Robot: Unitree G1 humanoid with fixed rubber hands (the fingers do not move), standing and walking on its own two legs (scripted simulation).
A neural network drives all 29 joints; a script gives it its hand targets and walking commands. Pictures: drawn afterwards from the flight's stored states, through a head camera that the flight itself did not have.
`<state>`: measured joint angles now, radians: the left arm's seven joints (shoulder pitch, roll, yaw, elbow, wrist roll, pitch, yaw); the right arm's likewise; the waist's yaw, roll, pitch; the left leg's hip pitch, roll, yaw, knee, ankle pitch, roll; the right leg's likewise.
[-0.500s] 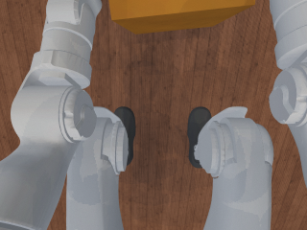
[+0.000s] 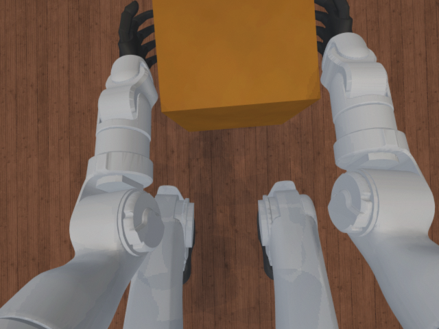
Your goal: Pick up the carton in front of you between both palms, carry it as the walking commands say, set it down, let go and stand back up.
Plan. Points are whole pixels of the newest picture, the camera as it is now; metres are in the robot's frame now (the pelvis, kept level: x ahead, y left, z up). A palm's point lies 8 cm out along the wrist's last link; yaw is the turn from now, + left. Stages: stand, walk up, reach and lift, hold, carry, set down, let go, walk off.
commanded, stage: reach and lift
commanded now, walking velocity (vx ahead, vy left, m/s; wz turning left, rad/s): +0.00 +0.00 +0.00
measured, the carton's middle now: (232, 63) +0.54 -0.03 -0.15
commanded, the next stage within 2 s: none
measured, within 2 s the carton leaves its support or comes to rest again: neither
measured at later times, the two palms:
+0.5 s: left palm (76, 37) +0.49 +0.13 +0.07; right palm (381, 12) +0.49 -0.17 +0.06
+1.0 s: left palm out of the picture +0.44 +0.14 +0.23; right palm out of the picture +0.44 -0.16 +0.22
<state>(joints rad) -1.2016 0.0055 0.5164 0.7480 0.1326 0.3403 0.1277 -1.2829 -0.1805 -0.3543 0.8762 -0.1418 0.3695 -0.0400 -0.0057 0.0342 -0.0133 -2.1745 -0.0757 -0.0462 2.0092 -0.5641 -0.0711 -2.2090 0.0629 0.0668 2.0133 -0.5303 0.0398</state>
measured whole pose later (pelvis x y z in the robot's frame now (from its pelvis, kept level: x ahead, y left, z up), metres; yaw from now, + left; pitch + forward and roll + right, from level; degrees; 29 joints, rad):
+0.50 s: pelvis +0.01 +0.00 +0.11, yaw -1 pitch +42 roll +1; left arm -0.95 -0.08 0.50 0.56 0.21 0.43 0.07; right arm -1.01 -0.03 -0.42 0.65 -0.23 0.45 -0.01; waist 0.00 0.02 -0.19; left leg -1.87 -0.06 -0.06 1.63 -0.50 -0.05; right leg -1.90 0.05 0.07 1.63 -0.47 0.03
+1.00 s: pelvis +0.05 +0.00 +0.25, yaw -2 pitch +27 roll +0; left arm -0.59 -0.15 0.43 0.54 0.24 0.39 0.03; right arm -0.61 0.10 -0.39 0.58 -0.25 0.40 -0.01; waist 0.00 0.01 -0.21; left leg -1.18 -0.04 -0.07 1.14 -0.43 -0.03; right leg -1.20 0.04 0.06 1.14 -0.40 0.02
